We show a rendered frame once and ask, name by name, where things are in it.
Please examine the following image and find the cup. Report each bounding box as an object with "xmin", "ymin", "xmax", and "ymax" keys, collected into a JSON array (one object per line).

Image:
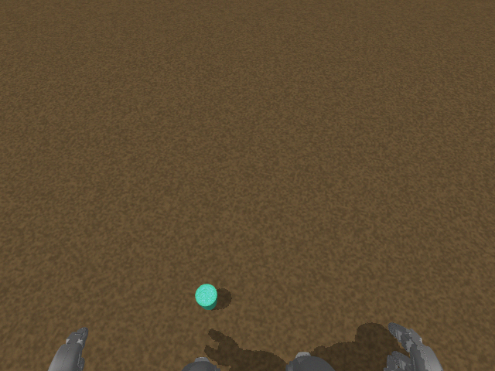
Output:
[{"xmin": 195, "ymin": 284, "xmax": 217, "ymax": 310}]

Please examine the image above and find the right robot hand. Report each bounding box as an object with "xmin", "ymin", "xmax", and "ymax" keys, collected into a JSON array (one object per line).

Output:
[{"xmin": 384, "ymin": 322, "xmax": 444, "ymax": 371}]

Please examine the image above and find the left robot hand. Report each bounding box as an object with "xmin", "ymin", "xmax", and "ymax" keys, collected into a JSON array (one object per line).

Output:
[{"xmin": 48, "ymin": 327, "xmax": 88, "ymax": 371}]

